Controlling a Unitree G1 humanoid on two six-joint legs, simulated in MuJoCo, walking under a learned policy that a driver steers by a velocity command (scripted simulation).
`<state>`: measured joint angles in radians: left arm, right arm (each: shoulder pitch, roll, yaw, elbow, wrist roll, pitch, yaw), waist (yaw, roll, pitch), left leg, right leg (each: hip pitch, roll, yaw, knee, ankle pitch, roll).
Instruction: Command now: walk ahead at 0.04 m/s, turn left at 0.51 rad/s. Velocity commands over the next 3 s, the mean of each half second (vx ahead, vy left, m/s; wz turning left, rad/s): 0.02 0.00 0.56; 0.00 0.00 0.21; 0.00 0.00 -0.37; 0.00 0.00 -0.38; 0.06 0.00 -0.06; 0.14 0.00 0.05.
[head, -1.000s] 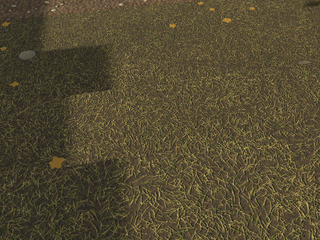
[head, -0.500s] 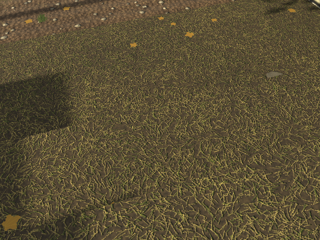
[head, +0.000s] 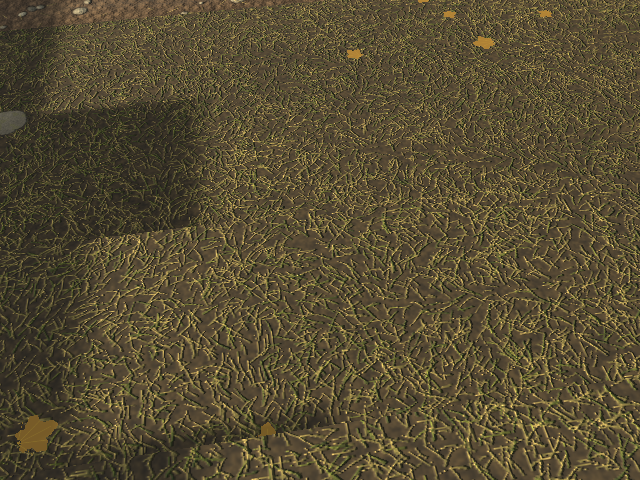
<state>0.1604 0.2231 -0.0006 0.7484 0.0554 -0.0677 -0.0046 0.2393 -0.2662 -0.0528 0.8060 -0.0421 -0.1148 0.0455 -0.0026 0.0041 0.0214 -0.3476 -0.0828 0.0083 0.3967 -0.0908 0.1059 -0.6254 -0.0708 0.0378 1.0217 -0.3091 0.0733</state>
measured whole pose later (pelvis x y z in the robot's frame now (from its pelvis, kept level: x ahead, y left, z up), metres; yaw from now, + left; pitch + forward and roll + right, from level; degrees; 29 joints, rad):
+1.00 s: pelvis +0.05 +0.00 +0.00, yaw +24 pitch +0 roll +1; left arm 0.20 0.24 0.06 0.78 0.01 -0.06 -0.05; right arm 0.17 -0.24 -0.05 0.76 0.01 -0.06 0.11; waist 0.03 -0.02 0.05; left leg -0.25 -0.04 0.04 0.49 -0.24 0.04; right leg -0.24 -0.11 -0.14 0.54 -0.29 0.03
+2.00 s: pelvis +0.14 -0.04 +0.00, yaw -4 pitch +1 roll +0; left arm 0.24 0.29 0.02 0.71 0.01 -0.07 -0.10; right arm 0.16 -0.31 -0.01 0.79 -0.01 -0.07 0.04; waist 0.00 0.03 0.07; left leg -0.27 0.04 0.03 0.44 -0.18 -0.02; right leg -0.20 0.12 0.19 0.45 -0.25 -0.04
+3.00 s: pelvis +0.29 -0.07 +0.00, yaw -2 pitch -2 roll -2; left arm 0.24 0.28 0.02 0.80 0.03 -0.07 -0.06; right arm 0.12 -0.29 -0.03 0.90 -0.03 -0.09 0.05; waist -0.01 0.05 0.10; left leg -0.31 0.07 0.03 0.55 -0.14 -0.02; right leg -0.06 0.07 -0.06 0.38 -0.28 -0.06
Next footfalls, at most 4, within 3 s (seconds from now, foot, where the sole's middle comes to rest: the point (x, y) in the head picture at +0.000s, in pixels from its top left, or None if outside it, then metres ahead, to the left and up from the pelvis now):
0.16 right None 0.10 -0.13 -0.77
0.78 left None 0.05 0.11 -0.77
1.36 right None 0.16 -0.14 -0.77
1.94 left None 0.22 0.09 -0.77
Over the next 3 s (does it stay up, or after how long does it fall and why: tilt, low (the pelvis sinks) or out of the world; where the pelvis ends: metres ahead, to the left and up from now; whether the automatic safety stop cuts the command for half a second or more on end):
stays up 0.29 -0.07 0.00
